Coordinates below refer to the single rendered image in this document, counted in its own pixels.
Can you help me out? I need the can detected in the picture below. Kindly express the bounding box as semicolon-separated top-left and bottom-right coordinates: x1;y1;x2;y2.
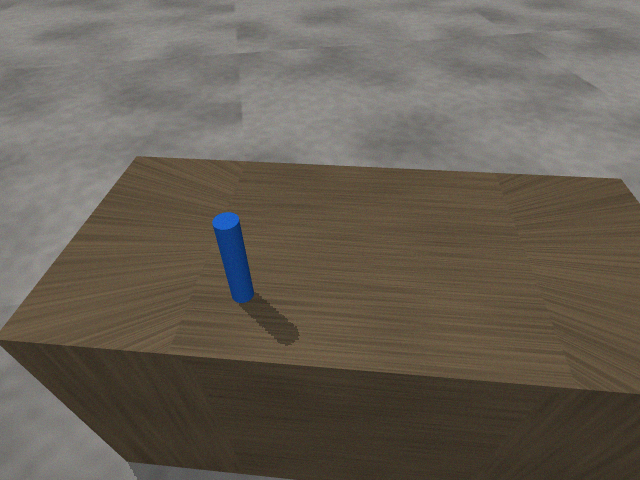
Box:
212;212;254;303

